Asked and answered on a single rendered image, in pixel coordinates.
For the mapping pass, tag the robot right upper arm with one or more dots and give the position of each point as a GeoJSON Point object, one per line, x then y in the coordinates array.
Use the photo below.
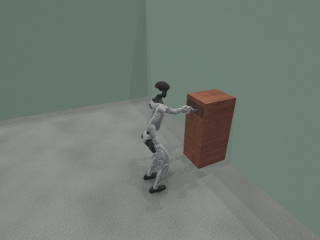
{"type": "Point", "coordinates": [159, 111]}

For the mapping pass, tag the drawer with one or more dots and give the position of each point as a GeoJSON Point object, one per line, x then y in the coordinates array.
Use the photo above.
{"type": "Point", "coordinates": [196, 106]}

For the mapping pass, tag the cabinet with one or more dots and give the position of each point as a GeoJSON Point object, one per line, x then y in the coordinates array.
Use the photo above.
{"type": "Point", "coordinates": [206, 140]}

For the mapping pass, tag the robot left hand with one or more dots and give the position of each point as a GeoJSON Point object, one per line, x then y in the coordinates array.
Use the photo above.
{"type": "Point", "coordinates": [186, 109]}

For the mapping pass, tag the handle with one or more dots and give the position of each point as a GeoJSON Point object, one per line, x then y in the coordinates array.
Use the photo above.
{"type": "Point", "coordinates": [193, 110]}

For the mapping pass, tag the robot left upper arm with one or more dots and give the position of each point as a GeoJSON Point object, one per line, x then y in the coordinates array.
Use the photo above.
{"type": "Point", "coordinates": [166, 109]}

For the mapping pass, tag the right robot forearm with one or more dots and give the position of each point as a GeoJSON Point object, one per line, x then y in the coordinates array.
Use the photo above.
{"type": "Point", "coordinates": [153, 135]}

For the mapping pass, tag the robot right hand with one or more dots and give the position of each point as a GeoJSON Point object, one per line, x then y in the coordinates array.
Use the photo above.
{"type": "Point", "coordinates": [160, 155]}

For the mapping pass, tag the robot left shin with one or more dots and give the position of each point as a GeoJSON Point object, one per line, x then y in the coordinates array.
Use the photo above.
{"type": "Point", "coordinates": [153, 165]}

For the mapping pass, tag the humanoid robot torso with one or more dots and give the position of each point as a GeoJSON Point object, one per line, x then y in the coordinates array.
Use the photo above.
{"type": "Point", "coordinates": [151, 111]}

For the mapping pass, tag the left robot forearm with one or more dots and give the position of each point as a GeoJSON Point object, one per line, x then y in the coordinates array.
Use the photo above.
{"type": "Point", "coordinates": [175, 111]}

